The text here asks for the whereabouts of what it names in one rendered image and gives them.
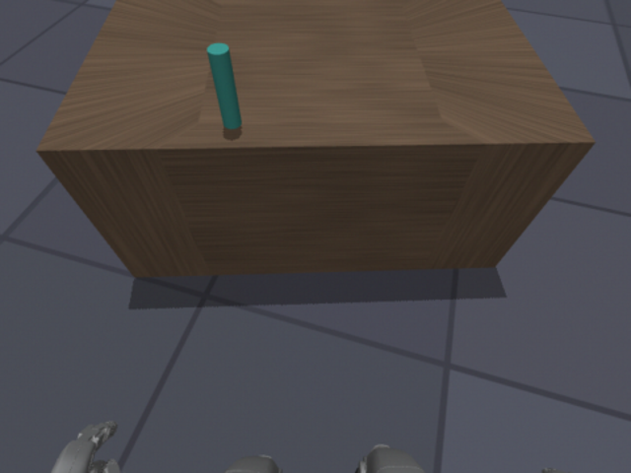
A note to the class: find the can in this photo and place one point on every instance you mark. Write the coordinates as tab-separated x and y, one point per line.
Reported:
223	76

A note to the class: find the left robot hand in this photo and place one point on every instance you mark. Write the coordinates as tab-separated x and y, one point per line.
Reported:
78	455

